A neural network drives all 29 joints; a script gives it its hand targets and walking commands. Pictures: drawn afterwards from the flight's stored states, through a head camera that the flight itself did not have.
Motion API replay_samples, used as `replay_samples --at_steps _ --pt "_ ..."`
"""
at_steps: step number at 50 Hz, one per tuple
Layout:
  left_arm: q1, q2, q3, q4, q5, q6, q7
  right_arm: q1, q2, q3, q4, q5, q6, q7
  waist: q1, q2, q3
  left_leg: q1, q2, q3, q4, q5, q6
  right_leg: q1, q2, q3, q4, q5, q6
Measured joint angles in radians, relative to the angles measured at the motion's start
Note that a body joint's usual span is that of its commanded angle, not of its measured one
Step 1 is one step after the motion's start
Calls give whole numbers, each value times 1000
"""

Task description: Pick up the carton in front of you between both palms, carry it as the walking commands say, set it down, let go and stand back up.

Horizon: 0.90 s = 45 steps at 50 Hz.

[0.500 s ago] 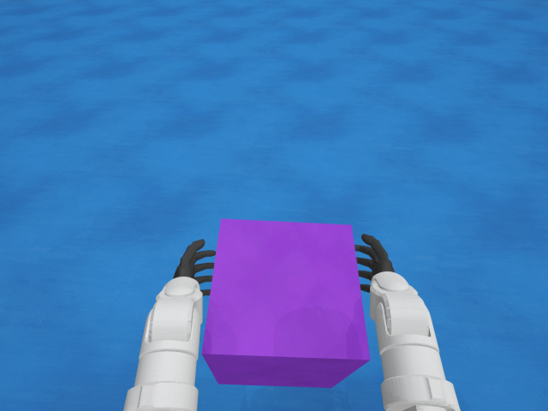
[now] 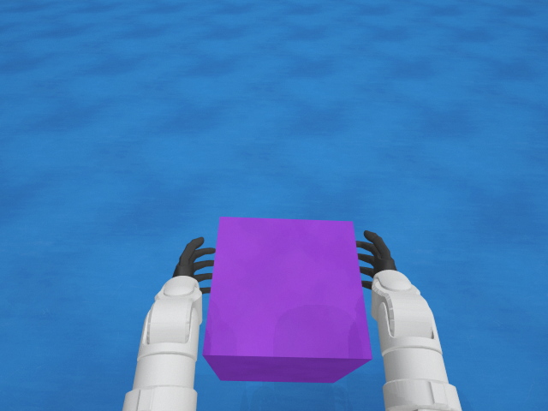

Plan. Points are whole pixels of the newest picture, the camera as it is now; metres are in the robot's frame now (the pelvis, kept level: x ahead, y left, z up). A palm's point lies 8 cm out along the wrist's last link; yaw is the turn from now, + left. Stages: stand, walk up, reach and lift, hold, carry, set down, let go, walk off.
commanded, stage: carry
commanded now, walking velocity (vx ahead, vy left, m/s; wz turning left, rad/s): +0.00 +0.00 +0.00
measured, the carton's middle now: (281, 307) +0.30 +0.00 -0.05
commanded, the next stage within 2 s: hold in 0.42 s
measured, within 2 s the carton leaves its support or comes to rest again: neither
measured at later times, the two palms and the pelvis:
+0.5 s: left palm (186, 294) +0.27 +0.14 +0.04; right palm (390, 287) +0.28 -0.16 +0.05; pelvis -0.01 +0.00 +0.01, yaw -1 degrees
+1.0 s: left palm (203, 283) +0.31 +0.13 +0.00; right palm (387, 290) +0.29 -0.16 +0.02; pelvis -0.04 +0.01 -0.01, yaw -5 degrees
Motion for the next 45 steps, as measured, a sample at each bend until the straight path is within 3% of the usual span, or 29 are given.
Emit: replay_samples --at_steps 21,23,24,26,28,36,45 --pt "-1 0 1 3 0 3 0 -3 1 -3 3 -2 -2 1 0 1 0 -12 4 -2 0 13 -3 -13 3 -1 2 11 -5" --pt "5 0 3 -10 4 0 -9 -1 1 -3 -3 -4 -8 10 6 -1 51 48 -18 -57 -38 27 2 42 19 34 -34 31 -1" --pt "12 2 2 -20 4 -1 -14 2 0 2 -6 -6 -11 16 8 -3 75 79 -29 -91 -63 46 -19 73 31 62 -59 43 -5" --pt "25 4 -3 -35 5 1 -24 7 -1 4 -7 -12 -16 24 9 -1 109 134 -45 -152 -102 56 -25 124 54 114 -103 71 1" --pt "26 4 -7 -29 8 2 -30 5 -1 -4 4 -16 -19 26 5 0 126 168 -48 -163 -119 67 -27 158 60 128 -124 80 -2" --pt "-60 -12 63 83 61 -10 -43 -64 15 -70 89 -43 -22 47 2 -9 146 207 -63 -174 -100 56 -17 182 68 169 -95 76 -3" --pt "-303 -46 308 354 203 -128 -66 -319 72 -322 346 -197 -133 37 1 -7 174 101 -102 -231 50 -3 -2 74 101 230 43 31 -3"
